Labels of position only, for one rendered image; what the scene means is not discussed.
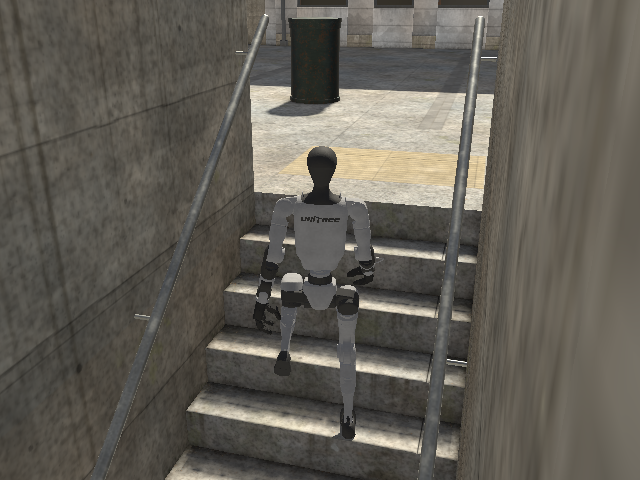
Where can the robot right upper arm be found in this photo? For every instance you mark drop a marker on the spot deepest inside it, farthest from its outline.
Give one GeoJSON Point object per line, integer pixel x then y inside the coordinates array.
{"type": "Point", "coordinates": [357, 209]}

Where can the robot left upper arm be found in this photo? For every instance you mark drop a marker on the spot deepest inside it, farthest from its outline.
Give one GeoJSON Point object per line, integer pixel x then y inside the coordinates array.
{"type": "Point", "coordinates": [284, 207]}

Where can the robot left forearm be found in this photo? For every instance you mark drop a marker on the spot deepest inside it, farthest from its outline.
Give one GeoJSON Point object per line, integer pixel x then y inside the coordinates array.
{"type": "Point", "coordinates": [266, 280]}

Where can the robot head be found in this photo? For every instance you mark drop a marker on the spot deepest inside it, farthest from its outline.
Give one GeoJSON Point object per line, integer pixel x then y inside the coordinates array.
{"type": "Point", "coordinates": [321, 162]}

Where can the robot torso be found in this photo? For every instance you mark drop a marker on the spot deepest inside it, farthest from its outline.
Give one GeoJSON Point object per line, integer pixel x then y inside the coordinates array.
{"type": "Point", "coordinates": [320, 235]}

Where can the left robot hand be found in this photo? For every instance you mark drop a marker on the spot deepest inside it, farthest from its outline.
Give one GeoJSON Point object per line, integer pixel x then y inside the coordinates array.
{"type": "Point", "coordinates": [260, 316]}

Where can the robot right forearm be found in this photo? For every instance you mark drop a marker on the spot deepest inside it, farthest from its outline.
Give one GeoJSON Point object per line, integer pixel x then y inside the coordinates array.
{"type": "Point", "coordinates": [367, 267]}

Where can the right robot hand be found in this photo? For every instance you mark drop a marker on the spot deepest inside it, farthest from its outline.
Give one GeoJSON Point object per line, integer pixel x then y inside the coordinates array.
{"type": "Point", "coordinates": [363, 281]}

